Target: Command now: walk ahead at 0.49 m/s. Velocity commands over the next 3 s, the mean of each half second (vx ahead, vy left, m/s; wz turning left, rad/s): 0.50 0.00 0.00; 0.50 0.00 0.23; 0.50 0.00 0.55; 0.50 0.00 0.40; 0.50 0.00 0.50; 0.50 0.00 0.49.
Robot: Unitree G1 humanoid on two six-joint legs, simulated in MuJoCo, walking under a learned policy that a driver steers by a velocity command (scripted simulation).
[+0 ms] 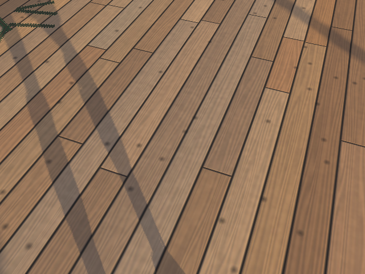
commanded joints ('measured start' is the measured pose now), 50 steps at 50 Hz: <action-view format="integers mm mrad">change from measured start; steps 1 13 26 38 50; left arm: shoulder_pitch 34 -201 81 220 25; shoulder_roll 47 76 108 135 141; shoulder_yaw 14 15 32 43 41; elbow -44 -141 -12 76 -72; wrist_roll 13 -9 18 8 11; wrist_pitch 4 -29 -33 0 -60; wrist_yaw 7 -49 -42 -6 -5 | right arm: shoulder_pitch -37 99 -45 -387 -111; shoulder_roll -130 -187 -91 -66 -133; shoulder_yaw -20 -40 -29 -16 -58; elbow -53 -2 -97 -219 -212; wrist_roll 1 26 15 33 9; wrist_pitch -18 32 31 21 24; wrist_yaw -19 -42 -43 4 -3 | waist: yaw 46 0 8 99 27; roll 75 113 -13 -14 41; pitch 55 51 0 93 -66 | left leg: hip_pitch -101 203 -512 -579 76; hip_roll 279 350 242 184 292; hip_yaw -208 -187 -121 -80 -446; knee -205 -24 763 300 -50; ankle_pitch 84 212 -20 171 95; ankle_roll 171 89 -58 -22 191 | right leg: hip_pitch -28 113 510 753 -9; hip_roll -42 66 -95 -138 7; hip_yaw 1 -67 98 -70 23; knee -136 -643 -1011 -996 58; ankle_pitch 158 117 300 286 -102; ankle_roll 27 -25 -196 -130 13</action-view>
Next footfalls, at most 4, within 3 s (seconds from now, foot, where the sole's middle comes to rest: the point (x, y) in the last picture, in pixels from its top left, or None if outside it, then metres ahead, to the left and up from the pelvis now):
0.30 right None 0.34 -0.17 -0.78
0.88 left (164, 241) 0.65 0.08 -0.78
1.38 right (191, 173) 0.97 -0.04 -0.78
1.90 left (109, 159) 1.05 0.33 -0.78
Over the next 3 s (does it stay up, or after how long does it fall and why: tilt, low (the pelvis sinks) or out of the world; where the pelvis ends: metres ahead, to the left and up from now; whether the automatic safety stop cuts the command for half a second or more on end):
stays up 1.33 0.59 -0.02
